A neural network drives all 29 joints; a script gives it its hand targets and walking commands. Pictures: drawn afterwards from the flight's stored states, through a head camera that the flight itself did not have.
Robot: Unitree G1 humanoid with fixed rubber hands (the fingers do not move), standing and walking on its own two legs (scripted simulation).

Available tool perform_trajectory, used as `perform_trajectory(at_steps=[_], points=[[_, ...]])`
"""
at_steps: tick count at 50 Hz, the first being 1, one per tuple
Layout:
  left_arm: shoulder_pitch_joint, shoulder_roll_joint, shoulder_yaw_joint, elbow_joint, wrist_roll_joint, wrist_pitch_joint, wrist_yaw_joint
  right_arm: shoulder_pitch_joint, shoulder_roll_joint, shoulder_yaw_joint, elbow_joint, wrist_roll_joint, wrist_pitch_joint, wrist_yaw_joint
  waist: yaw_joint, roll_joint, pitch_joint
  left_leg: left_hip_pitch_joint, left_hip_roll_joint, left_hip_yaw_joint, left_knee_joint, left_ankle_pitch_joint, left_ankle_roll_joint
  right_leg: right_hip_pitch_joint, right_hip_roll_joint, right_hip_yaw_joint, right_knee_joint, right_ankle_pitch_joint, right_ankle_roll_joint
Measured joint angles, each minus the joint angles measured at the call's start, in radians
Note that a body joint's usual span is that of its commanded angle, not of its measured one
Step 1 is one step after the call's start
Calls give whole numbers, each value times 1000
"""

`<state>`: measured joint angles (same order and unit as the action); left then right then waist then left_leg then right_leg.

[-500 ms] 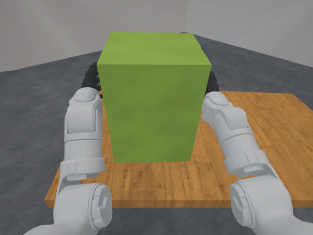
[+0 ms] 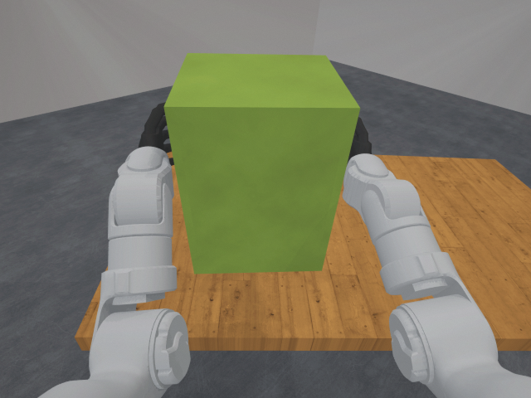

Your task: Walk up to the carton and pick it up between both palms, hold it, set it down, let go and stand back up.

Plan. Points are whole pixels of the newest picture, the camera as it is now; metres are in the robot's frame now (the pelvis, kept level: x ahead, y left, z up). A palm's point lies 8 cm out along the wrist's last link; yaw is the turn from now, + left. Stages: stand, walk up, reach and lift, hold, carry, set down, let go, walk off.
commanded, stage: hold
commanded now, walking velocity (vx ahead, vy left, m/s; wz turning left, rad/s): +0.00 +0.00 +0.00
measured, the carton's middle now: (258, 167) +0.38 +0.00 +0.23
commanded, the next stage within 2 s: set down in 1.18 s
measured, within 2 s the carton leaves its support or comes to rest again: neither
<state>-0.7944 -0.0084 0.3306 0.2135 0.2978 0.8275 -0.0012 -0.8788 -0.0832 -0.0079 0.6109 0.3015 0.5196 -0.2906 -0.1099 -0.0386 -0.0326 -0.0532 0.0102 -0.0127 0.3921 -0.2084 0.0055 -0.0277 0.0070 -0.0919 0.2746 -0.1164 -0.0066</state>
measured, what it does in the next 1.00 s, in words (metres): stands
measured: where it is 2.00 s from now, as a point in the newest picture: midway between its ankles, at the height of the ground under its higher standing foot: outside the picture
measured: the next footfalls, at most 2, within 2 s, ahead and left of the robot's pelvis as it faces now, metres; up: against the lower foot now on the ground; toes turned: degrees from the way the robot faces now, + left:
none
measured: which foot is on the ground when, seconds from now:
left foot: down 0.00-1.00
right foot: down 0.00-1.00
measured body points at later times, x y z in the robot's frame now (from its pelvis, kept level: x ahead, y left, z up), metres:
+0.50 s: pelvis +0.00 +0.00 +0.00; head -0.07 +0.03 +0.44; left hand +0.39 +0.14 +0.25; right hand +0.38 -0.14 +0.24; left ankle +0.01 +0.11 -0.75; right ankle +0.03 -0.11 -0.75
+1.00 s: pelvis +0.00 +0.00 +0.00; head -0.07 +0.03 +0.44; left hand +0.39 +0.14 +0.25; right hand +0.38 -0.15 +0.24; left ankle +0.01 +0.11 -0.75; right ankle +0.03 -0.11 -0.75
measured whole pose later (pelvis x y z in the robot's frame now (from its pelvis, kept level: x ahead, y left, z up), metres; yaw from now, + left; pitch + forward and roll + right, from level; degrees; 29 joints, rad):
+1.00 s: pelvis +0.00 +0.00 +0.00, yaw +0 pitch -8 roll -1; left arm -0.78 -0.02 0.34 0.20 0.31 0.84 0.00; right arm -0.87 -0.08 0.00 0.61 0.31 0.52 -0.29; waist -0.11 -0.04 -0.03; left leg -0.04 0.01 -0.01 0.39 -0.21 0.01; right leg -0.01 0.01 -0.09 0.27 -0.12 0.00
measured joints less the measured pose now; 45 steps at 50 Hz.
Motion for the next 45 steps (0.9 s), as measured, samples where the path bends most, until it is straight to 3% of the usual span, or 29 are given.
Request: perform_trajectory(at_steps=[28,45], points=[[-24,4,15,37,7,-2,-7,-15,9,-15,33,-12,-3,2,6,-5,3,0,-3,1,-10,7,1,-7,-2,2,2,1,0],[27,-12,0,-31,4,7,-2,27,-6,24,-26,21,3,-10,-7,2,5,18,0,0,2,-9,2,22,1,2,-7,-4,3]])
